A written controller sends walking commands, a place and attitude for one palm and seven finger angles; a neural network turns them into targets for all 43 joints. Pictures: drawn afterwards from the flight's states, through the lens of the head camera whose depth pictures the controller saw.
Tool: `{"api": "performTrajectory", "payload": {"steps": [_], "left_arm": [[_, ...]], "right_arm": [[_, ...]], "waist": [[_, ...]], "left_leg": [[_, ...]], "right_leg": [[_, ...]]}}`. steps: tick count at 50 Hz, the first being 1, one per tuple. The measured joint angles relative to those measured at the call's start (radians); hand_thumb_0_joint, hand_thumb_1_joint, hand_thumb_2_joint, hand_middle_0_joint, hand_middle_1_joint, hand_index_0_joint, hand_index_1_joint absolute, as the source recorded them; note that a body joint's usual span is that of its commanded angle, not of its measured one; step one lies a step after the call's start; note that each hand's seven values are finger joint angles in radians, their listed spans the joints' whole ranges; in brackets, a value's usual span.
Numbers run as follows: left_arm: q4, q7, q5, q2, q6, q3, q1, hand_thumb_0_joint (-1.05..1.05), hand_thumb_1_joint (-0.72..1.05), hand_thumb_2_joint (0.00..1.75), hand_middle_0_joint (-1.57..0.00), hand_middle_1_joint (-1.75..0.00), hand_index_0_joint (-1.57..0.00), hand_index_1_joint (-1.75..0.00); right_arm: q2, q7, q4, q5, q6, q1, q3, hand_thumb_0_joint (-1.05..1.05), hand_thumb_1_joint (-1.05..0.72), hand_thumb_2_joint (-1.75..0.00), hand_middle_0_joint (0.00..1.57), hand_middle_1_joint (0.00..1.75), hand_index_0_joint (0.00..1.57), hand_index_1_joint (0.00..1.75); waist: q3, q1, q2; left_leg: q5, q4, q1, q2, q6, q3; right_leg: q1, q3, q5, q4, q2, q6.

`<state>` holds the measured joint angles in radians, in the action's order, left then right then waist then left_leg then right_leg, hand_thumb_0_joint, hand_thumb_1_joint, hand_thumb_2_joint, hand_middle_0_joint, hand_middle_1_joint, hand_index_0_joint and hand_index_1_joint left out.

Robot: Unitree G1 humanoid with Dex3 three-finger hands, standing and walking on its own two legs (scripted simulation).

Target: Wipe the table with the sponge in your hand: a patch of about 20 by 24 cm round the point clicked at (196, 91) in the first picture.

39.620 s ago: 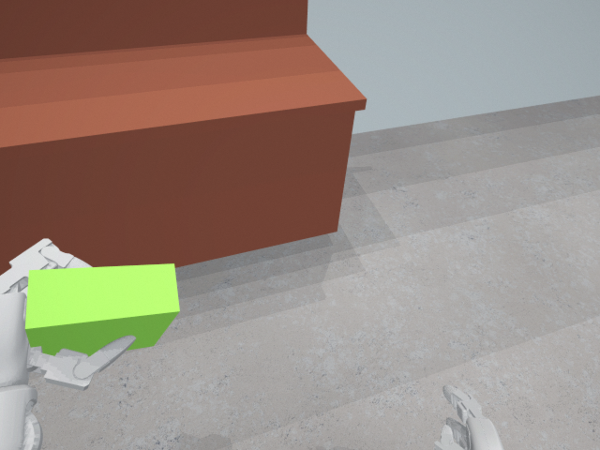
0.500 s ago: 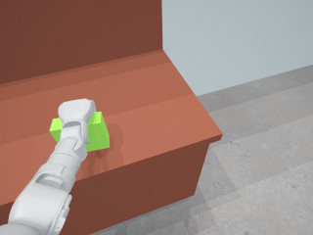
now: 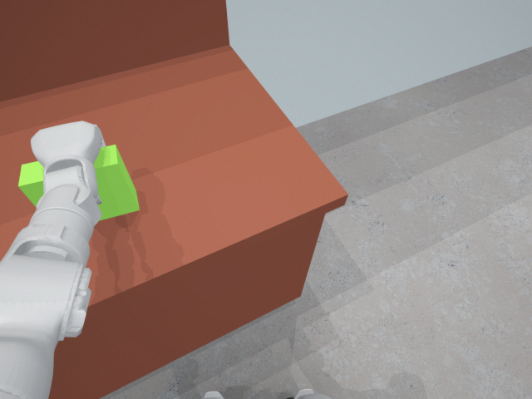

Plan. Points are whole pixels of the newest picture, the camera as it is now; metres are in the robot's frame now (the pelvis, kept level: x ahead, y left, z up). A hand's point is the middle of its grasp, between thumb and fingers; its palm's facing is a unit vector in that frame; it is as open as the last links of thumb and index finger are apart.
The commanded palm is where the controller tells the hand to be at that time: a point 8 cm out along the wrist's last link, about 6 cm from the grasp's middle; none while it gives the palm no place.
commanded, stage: wipe forward along the third lane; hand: left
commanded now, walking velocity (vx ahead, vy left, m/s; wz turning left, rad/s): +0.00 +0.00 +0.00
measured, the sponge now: (90, 196) +0.46 +0.28 +0.01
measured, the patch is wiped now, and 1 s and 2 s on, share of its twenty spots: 0.95 1.00 1.00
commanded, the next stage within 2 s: wipe back along the third lane in 0.64 s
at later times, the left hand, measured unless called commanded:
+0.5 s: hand (74, 147) +0.52 +0.30 +0.06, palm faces -0.13 +0.01 -0.99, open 9.3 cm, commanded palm +0.52 +0.29 +0.09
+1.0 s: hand (73, 141) +0.54 +0.31 +0.06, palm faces -0.10 +0.03 -0.99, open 9.4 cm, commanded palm +0.52 +0.28 +0.09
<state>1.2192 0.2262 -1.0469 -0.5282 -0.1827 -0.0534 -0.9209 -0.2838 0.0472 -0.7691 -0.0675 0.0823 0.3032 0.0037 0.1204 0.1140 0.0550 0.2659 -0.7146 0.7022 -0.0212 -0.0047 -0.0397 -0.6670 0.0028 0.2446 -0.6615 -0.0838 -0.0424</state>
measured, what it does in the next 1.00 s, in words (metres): shifts its weight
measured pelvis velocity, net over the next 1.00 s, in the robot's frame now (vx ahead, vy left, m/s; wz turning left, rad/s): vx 0.05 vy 0.04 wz -0.02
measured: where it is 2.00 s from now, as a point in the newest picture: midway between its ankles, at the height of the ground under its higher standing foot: outside the picture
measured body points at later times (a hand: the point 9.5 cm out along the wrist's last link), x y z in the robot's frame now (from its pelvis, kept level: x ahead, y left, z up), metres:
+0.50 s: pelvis +0.03 +0.03 +0.00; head +0.12 +0.04 +0.44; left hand +0.53 +0.30 +0.12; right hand +0.05 -0.24 -0.13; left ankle +0.04 +0.13 -0.71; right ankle +0.04 -0.09 -0.71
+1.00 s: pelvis +0.05 +0.04 +0.00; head +0.14 +0.05 +0.44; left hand +0.54 +0.31 +0.12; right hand +0.03 -0.22 -0.13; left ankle +0.04 +0.13 -0.71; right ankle +0.04 -0.09 -0.71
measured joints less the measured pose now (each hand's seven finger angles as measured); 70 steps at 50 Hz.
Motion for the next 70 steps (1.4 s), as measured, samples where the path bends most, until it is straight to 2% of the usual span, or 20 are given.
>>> {"api": "performTrajectory", "payload": {"steps": [17, 40, 53, 58, 64, 70], "left_arm": [[0.052, -0.013, -0.024, -0.015, -0.023, -0.005, -0.090, 0.00, -0.51, 1.09, -0.82, -1.37, -0.86, -1.40], [0.094, -0.073, -0.063, -0.066, -0.044, -0.012, -0.206, 0.00, -0.52, 1.09, -0.83, -1.37, -0.87, -1.39], [-0.032, 0.001, 0.004, 0.000, -0.080, -0.058, -0.050, -0.01, -0.46, 1.08, -0.76, -1.43, -0.79, -1.47], [-0.061, -0.004, 0.019, 0.032, -0.104, -0.087, -0.018, -0.02, -0.44, 1.07, -0.74, -1.44, -0.76, -1.50], [-0.144, -0.007, 0.035, 0.078, -0.111, -0.111, 0.058, -0.03, -0.43, 1.07, -0.74, -1.45, -0.74, -1.52], [-0.242, -0.002, 0.033, 0.119, -0.118, -0.132, 0.150, -0.03, -0.43, 1.07, -0.73, -1.45, -0.74, -1.52]], "right_arm": [[0.024, -0.019, 0.017, 0.008, -0.003, 0.003, -0.016, 0.01, -0.91, -0.90, 0.20, 0.30, 0.20, 0.30], [0.026, -0.030, 0.020, 0.033, 0.025, 0.048, -0.008, 0.00, -0.91, -0.90, 0.20, 0.30, 0.21, 0.30], [0.041, -0.049, -0.006, 0.022, 0.049, 0.056, 0.003, 0.01, -0.91, -0.90, 0.20, 0.30, 0.20, 0.30], [0.040, -0.051, -0.001, 0.017, 0.053, 0.019, 0.003, 0.01, -0.91, -0.90, 0.20, 0.30, 0.20, 0.30], [0.034, -0.053, 0.016, 0.016, 0.071, -0.024, 0.011, 0.01, -0.91, -0.90, 0.20, 0.30, 0.20, 0.30], [0.031, -0.053, 0.035, 0.009, 0.098, -0.072, 0.011, 0.01, -0.91, -0.90, 0.20, 0.30, 0.20, 0.30]], "waist": [[0.019, 0.014, -0.004], [0.023, 0.041, -0.005], [0.043, -0.002, -0.003], [0.041, -0.018, -0.005], [0.048, -0.053, -0.002], [0.052, -0.082, -0.001]], "left_leg": [[0.033, -0.029, 0.044, 0.012, -0.015, 0.011], [0.075, -0.076, 0.108, 0.020, -0.037, 0.011], [0.083, -0.034, 0.023, 0.017, -0.034, 0.014], [0.082, -0.006, -0.022, 0.024, -0.033, 0.011], [0.087, 0.022, -0.079, 0.030, -0.032, 0.009], [0.090, 0.053, -0.143, 0.034, -0.030, 0.007]], "right_leg": [[-0.030, 0.011, 0.023, -0.001, 0.012, 0.028], [-0.078, 0.011, 0.051, -0.016, 0.018, 0.047], [0.006, 0.016, 0.057, 0.027, 0.017, 0.042], [0.051, 0.014, 0.061, 0.048, 0.023, 0.040], [0.105, 0.013, 0.071, 0.068, 0.030, 0.039], [0.167, 0.011, 0.079, 0.092, 0.034, 0.035]]}}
